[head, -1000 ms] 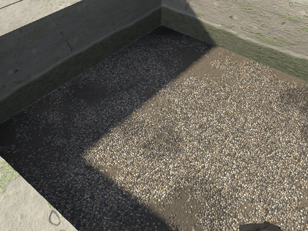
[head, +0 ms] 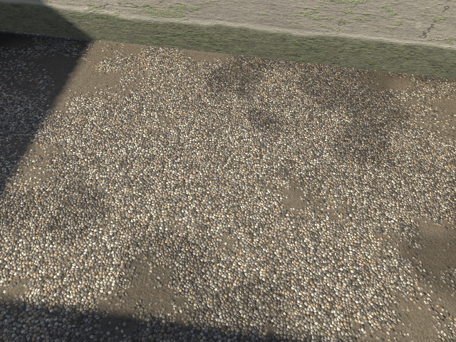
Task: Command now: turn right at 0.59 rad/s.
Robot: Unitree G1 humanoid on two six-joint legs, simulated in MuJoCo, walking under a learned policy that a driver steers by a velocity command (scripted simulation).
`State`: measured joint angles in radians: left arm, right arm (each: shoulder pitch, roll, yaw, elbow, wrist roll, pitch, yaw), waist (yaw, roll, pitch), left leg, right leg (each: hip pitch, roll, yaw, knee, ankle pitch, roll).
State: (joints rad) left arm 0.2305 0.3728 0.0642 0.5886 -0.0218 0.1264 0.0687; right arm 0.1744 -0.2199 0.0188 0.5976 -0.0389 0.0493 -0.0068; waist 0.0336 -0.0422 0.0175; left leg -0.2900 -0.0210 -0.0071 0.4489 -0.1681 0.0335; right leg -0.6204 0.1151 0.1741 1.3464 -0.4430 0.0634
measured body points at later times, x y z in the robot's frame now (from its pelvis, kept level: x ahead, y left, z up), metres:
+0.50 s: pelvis -0.05 -0.03 +0.00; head -0.04 -0.05 +0.45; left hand +0.14 +0.17 -0.10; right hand +0.02 -0.31 -0.12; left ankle -0.01 +0.11 -0.72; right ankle -0.06 -0.13 -0.74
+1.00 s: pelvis -0.02 -0.01 +0.01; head -0.01 +0.00 +0.46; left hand +0.16 +0.21 -0.10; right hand +0.03 -0.28 -0.11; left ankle -0.01 +0.12 -0.74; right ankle -0.06 -0.13 -0.74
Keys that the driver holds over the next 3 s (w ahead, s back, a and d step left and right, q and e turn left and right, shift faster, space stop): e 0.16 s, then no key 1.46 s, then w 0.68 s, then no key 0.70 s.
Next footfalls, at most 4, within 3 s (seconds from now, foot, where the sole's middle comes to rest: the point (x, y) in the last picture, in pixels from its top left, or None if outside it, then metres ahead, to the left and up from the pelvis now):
0.26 right None -0.02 -0.14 -0.78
0.56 left None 0.03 0.11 -0.78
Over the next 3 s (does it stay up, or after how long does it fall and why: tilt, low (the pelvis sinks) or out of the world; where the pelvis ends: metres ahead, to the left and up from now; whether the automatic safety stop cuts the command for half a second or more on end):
stays up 0.03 -0.02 0.01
